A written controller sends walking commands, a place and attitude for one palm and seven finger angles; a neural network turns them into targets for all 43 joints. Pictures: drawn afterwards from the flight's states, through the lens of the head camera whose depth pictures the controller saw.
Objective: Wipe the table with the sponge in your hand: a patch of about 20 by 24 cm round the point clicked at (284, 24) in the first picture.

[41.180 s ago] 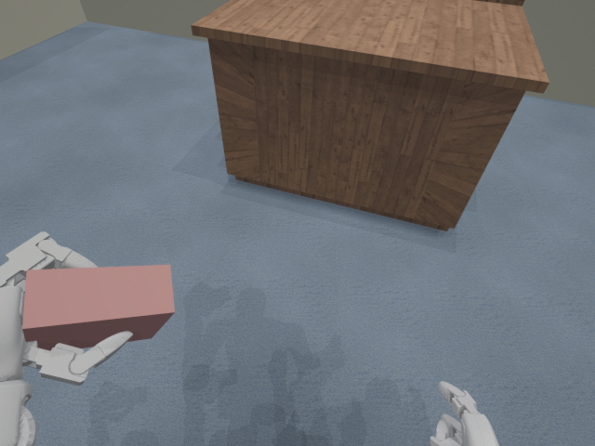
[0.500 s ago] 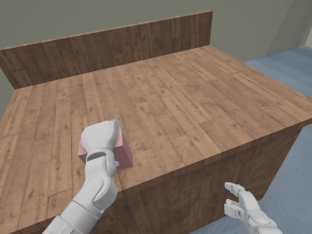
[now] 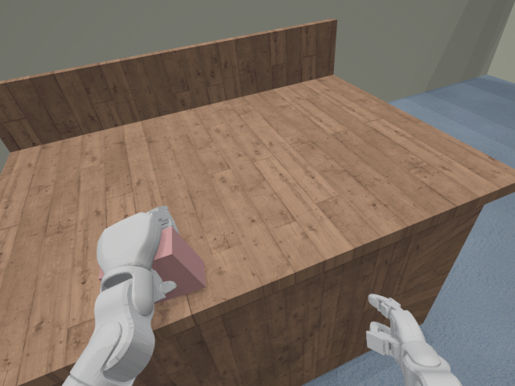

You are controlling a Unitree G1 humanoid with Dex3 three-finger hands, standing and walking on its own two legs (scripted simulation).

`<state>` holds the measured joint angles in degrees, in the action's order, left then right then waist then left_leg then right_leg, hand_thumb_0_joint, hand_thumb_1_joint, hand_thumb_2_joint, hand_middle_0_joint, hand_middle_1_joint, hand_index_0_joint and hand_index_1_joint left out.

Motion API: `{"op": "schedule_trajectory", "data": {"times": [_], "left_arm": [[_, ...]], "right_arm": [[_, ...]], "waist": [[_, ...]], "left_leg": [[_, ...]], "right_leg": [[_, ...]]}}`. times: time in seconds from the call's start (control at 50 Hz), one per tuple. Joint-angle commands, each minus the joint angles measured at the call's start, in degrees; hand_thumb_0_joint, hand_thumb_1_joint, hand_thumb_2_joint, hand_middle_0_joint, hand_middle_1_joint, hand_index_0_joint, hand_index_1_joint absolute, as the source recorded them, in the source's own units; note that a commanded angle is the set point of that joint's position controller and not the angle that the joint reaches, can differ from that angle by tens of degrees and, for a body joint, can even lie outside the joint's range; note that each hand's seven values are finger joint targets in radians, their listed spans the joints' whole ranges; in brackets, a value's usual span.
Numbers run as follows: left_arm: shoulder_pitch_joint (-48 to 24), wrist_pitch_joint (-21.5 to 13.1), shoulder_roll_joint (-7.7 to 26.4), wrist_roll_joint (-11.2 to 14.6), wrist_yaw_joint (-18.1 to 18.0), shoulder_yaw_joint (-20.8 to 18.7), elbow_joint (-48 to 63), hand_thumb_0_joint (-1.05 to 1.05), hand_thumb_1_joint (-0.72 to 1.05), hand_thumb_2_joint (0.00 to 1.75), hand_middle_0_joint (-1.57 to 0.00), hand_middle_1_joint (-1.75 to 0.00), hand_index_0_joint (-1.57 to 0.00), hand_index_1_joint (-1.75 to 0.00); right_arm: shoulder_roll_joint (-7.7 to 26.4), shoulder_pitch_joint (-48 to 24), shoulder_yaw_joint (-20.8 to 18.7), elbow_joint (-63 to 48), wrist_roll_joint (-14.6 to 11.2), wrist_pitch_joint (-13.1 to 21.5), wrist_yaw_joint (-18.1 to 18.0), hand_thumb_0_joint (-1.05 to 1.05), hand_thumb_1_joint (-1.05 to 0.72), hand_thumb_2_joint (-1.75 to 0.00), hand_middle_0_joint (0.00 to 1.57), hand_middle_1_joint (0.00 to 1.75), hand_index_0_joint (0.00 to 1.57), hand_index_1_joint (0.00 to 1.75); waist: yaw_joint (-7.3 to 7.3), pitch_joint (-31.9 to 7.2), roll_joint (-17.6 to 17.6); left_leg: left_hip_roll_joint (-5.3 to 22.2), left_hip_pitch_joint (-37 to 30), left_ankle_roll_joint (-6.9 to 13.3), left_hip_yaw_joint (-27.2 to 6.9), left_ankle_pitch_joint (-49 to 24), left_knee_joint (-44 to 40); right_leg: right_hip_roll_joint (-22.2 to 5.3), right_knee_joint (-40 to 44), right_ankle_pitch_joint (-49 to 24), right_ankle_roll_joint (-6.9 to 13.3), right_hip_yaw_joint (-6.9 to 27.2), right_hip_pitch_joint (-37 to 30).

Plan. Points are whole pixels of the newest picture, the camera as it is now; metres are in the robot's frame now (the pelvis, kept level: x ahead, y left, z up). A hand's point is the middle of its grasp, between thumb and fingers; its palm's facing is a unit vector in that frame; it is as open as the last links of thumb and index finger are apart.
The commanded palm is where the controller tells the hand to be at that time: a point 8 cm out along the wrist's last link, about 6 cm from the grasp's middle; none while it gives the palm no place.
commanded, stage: slide back across to the middle lane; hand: left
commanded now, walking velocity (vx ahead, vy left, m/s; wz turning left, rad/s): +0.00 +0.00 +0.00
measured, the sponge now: (162, 274) +0.27 +0.20 +0.07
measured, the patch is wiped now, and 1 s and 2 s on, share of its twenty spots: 1.00 1.00 1.00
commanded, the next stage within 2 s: wipe forward along the middle lane in 0.30 s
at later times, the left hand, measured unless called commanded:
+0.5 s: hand (109, 274) +0.23 +0.25 +0.11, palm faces +0.16 -0.23 -0.96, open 9.4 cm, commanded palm +0.20 +0.26 +0.17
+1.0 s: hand (111, 255) +0.27 +0.28 +0.10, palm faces +0.08 -0.09 -0.99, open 9.4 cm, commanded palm +0.24 +0.28 +0.15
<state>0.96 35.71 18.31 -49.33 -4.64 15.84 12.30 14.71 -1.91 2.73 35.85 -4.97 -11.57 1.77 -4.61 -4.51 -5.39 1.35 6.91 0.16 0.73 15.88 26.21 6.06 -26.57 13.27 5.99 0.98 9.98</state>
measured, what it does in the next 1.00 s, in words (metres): stands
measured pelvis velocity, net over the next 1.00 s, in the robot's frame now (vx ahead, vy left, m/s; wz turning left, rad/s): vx -0.01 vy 0.03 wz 0.03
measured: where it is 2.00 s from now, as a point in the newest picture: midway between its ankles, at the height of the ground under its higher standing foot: outside the picture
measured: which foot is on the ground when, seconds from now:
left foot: down 0.00-1.00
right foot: down 0.00-1.00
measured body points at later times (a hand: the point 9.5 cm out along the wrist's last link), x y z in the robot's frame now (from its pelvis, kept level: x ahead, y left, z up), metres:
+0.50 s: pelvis -0.02 +0.02 +0.00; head -0.06 -0.02 +0.45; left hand +0.22 +0.26 +0.17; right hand +0.24 -0.18 -0.06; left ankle -0.02 +0.14 -0.74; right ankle +0.01 -0.05 -0.74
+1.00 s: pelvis -0.01 +0.03 +0.00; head -0.05 -0.02 +0.45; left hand +0.26 +0.28 +0.16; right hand +0.24 -0.17 -0.07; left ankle -0.02 +0.14 -0.74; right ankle +0.01 -0.05 -0.74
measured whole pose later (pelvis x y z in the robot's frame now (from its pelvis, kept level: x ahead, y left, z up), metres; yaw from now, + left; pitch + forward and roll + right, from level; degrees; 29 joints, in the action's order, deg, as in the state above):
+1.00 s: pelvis -0.01 +0.03 +0.00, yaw +2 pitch -2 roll +1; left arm -10.7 35.1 20.8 -55.2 -0.5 14.7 -4.8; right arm 15.3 -0.1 3.6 39.0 -4.9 -5.7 -2.2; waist -5.7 -3.7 -5.2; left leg -1.4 9.2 0.6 -1.0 14.0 25.5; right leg 3.4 -26.4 12.3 3.8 0.1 11.9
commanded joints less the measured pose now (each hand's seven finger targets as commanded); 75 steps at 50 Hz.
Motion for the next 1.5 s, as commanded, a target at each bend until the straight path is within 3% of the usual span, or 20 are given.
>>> {"op": "schedule_trajectory", "data": {"times": [0.0,0.1,0.34,0.4,0.44,0.5,0.78,0.8,0.86,0.9,0.92,0.98,1.06,1.1,1.12,1.2,1.24,1.36,1.4,1.48], "left_arm": [[-7.1,0.3,11.2,-0.2,0.0,-9.4,9.5,0.00,0.10,1.30,-1.20,-1.60,-1.20,-1.60],[-7.2,-0.1,13.9,-0.3,0.3,-12.3,11.6,0.00,0.10,1.30,-1.20,-1.60,-1.20,-1.60],[-4.1,-2.3,12.6,-0.7,1.8,-11.5,9.8,0.00,0.10,1.30,-1.20,-1.60,-1.20,-1.60],[-7.9,-3.0,15.4,-1.7,1.6,-13.3,9.9,0.00,0.10,1.30,-1.20,-1.60,-1.20,-1.60],[-9.8,-3.3,11.5,-1.8,1.4,-9.9,7.5,0.00,0.10,1.30,-1.20,-1.60,-1.20,-1.60],[-13.1,-3.3,14.1,-2.9,1.2,-11.7,4.9,0.00,0.10,1.30,-1.20,-1.60,-1.20,-1.60],[-19.9,-1.3,8.6,-5.5,2.1,-5.9,-5.6,0.00,0.10,1.30,-1.20,-1.60,-1.20,-1.60],[-20.5,-1.3,11.4,-5.8,2.0,-8.1,-5.3,0.00,0.10,1.30,-1.20,-1.60,-1.20,-1.60],[-22.7,-1.0,9.0,-6.3,2.3,-5.6,-8.8,0.00,0.10,1.30,-1.20,-1.60,-1.20,-1.60],[-25.4,-0.8,13.3,-7.0,2.1,-8.6,-10.9,0.00,0.10,1.30,-1.20,-1.60,-1.20,-1.60],[-28.5,-0.7,10.4,-7.4,2.3,-5.7,-11.6,0.00,0.10,1.30,-1.20,-1.60,-1.20,-1.60],[-27.5,-0.9,11.3,-7.3,2.7,-6.8,-16.5,0.00,0.10,1.30,-1.20,-1.60,-1.20,-1.60],[-28.6,-1.8,10.5,-6.4,3.7,-6.0,-20.4,0.00,0.10,1.30,-1.20,-1.60,-1.20,-1.60],[-30.0,-2.6,14.6,-6.8,4.0,-9.2,-22.6,0.00,0.10,1.30,-1.20,-1.60,-1.20,-1.60],[-30.7,-3.0,11.8,-6.7,4.3,-6.7,-23.1,0.00,0.10,1.30,-1.20,-1.60,-1.20,-1.60],[-29.2,-5.5,15.4,-6.8,4.4,-10.5,-25.5,0.00,0.10,1.30,-1.20,-1.60,-1.20,-1.60],[-28.7,-6.5,13.6,-6.1,4.4,-9.2,-27.1,0.00,0.10,1.30,-1.20,-1.60,-1.20,-1.60],[-34.5,-8.9,15.2,-6.4,3.9,-9.8,-31.4,0.00,0.10,1.30,-1.20,-1.60,-1.20,-1.60],[-36.6,-9.8,19.2,-6.6,3.7,-12.8,-32.9,0.00,0.10,1.30,-1.20,-1.60,-1.20,-1.60],[-39.3,-11.4,18.0,-6.9,3.4,-11.1,-36.4,0.00,0.10,1.30,-1.20,-1.60,-1.20,-1.60]], "right_arm": [[4.7,-15.3,-1.8,-11.4,0.3,3.5,-0.8,0.00,-0.90,-0.90,0.20,0.30,0.20,0.30],[4.9,-15.2,-1.9,-11.5,0.6,4.3,-1.7,0.00,-0.90,-0.90,0.20,0.30,0.20,0.30],[5.1,-13.7,-2.0,-11.5,0.8,7.5,-2.6,0.00,-0.90,-0.90,0.20,0.30,0.20,0.30],[5.7,-13.6,-2.0,-11.0,1.0,7.8,-3.1,0.00,-0.90,-0.90,0.20,0.30,0.20,0.30],[5.0,-13.4,-1.8,-10.9,0.7,8.5,-3.3,0.00,-0.90,-0.90,0.20,0.30,0.20,0.30],[5.7,-13.0,-1.6,-9.9,0.8,8.6,-3.8,0.00,-0.90,-0.90,0.20,0.30,0.20,0.30],[5.7,-12.9,-1.5,-8.7,0.4,8.8,-3.4,0.00,-0.90,-0.90,0.20,0.30,0.20,0.30],[6.0,-13.0,-1.5,-8.8,0.5,8.9,-3.4,0.00,-0.90,-0.90,0.20,0.30,0.20,0.30],[5.7,-12.7,-1.3,-8.3,0.3,9.0,-3.5,0.00,-0.90,-0.90,0.20,0.30,0.20,0.30],[6.3,-12.5,-1.2,-7.5,0.4,8.9,-4.0,0.00,-0.90,-0.90,0.20,0.30,0.20,0.30],[5.8,-12.4,-1.0,-7.9,0.3,9.0,-4.1,0.00,-0.90,-0.90,0.20,0.30,0.20,0.30],[6.3,-11.5,-1.1,-6.8,0.2,9.0,-4.4,0.00,-0.90,-0.90,0.20,0.30,0.20,0.30],[6.4,-10.0,-1.1,-7.0,0.1,9.0,-4.9,0.00,-0.90,-0.90,0.20,0.30,0.20,0.30],[7.0,-9.2,-1.1,-6.6,0.2,8.8,-5.2,0.00,-0.90,-0.90,0.20,0.30,0.20,0.30],[6.7,-8.8,-1.1,-7.2,0.1,8.9,-5.3,0.00,-0.90,-0.90,0.20,0.30,0.20,0.30],[7.3,-7.1,-1.4,-7.0,0.3,9.0,-5.3,0.00,-0.90,-0.90,0.20,0.30,0.20,0.30],[7.1,-6.1,-1.5,-7.3,0.1,9.1,-5.4,0.00,-0.90,-0.90,0.20,0.30,0.20,0.30],[7.7,-4.0,-2.1,-6.3,0.1,9.0,-6.1,0.00,-0.90,-0.90,0.20,0.30,0.20,0.30],[8.1,-3.4,-2.2,-5.8,0.2,9.1,-6.3,0.00,-0.90,-0.90,0.20,0.30,0.20,0.30],[8.0,-1.6,-2.6,-5.2,0.0,9.2,-6.5,0.00,-0.90,-0.90,0.20,0.30,0.20,0.30]], "waist": [[-1.53,-5.3,6.5],[-1.92,-5.9,6.5],[-1.77,-3.8,7.3],[-1.57,-3.0,6.2],[-1.11,-1.9,5.1],[-1.16,-2.1,4.6],[-0.88,-5.7,7.3],[-1.19,-6.2,6.9],[-0.59,-4.7,8.2],[-0.62,-4.7,7.5],[-0.04,-5.0,7.7],[-0.09,-5.0,7.6],[0.67,-5.4,8.9],[0.63,-5.4,8.6],[0.97,-6.0,8.6],[0.53,-7.6,8.8],[1.03,-7.0,9.9],[1.96,-5.3,10.4],[1.73,-5.5,10.2],[2.43,-6.9,9.2]], "left_leg": [[-3.5,2.8,2.8,-1.3,-11.5,-1.1],[-3.6,2.2,2.8,-1.7,-11.7,-1.2],[-3.4,2.4,3.0,-2.2,-10.0,-1.8],[-3.3,2.0,2.9,-2.7,-8.3,-2.6],[-3.1,2.3,2.9,-2.6,-7.5,-3.2],[-3.1,2.4,2.6,-2.9,-6.2,-4.1],[-2.9,3.9,2.4,-3.1,-9.0,-4.8],[-3.0,3.8,2.5,-3.3,-8.5,-4.8],[-3.1,4.4,2.5,-3.1,-8.4,-4.6],[-3.2,4.5,2.4,-3.1,-6.7,-4.8],[-3.3,4.9,2.5,-2.8,-6.6,-4.7],[-3.5,5.2,2.3,-2.6,-7.2,-4.2],[-3.7,6.4,2.4,-2.3,-6.5,-3.5],[-3.7,7.0,2.3,-2.5,-5.8,-3.4],[-3.9,7.3,2.5,-2.1,-6.3,-2.9],[-3.9,7.8,2.4,-2.5,-8.1,-2.1],[-3.9,8.7,2.5,-2.0,-7.7,-1.6],[-4.0,10.6,2.7,-1.8,-4.9,-1.6],[-4.0,11.1,2.7,-2.2,-4.1,-1.8],[-4.0,12.0,2.7,-1.8,-3.6,-1.3]], "right_leg": [[-4.7,6.5,-9.3,-2.3,11.1,-6.3],[-4.6,6.5,-7.9,-2.1,11.0,-6.4],[-4.5,7.2,-2.3,-2.2,8.6,-3.9],[-4.0,7.9,0.8,-1.8,9.2,-2.4],[-4.0,8.0,2.0,-1.8,7.1,-1.2],[-3.5,8.0,3.1,-1.4,7.4,-1.0],[-3.6,5.3,-3.8,-1.5,3.5,-3.3],[-3.4,5.4,-2.8,-1.3,4.5,-3.4],[-3.7,5.4,-3.4,-1.5,3.5,-2.6],[-3.6,6.0,-0.9,-1.4,5.1,-2.1],[-3.9,5.7,-1.1,-1.6,3.8,-2.1],[-4.1,5.7,-3.1,-1.7,4.3,-2.2],[-4.4,5.8,-3.7,-2.2,4.5,-2.5],[-4.4,6.0,-3.0,-2.0,5.8,-2.2],[-4.8,5.5,-4.6,-2.3,4.8,-2.9],[-4.7,4.7,-9.1,-2.1,5.9,-3.8],[-4.9,4.6,-9.5,-2.6,5.2,-3.6],[-5.2,5.7,-5.8,-3.0,5.8,-1.5],[-5.2,6.0,-4.0,-2.8,6.7,-1.2],[-5.6,5.9,-3.5,-3.1,6.1,-1.2]]}}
